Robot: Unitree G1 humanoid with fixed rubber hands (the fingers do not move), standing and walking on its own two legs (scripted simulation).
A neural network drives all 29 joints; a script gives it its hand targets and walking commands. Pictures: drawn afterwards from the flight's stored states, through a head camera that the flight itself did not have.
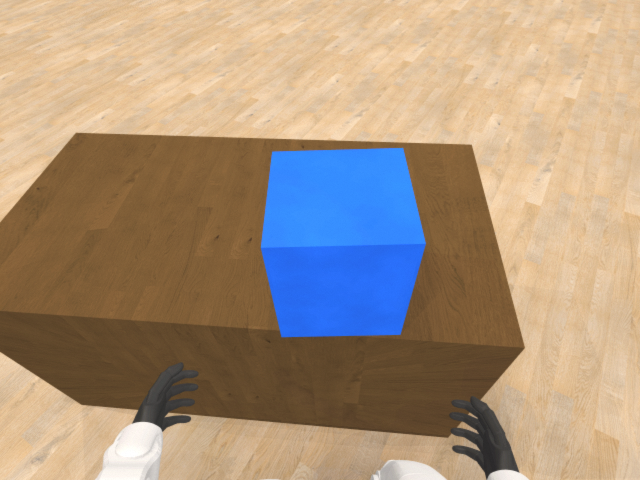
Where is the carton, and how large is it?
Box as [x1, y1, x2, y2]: [261, 148, 425, 336]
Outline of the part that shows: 402,148 272,152 261,250 281,336 400,334 425,244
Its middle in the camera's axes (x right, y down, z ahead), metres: +0.03 +0.01 +0.65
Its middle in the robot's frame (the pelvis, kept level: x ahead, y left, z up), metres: +0.47 +0.00 -0.03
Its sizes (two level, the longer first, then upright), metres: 0.210 0.200 0.250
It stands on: a pedestal, 0.59 m high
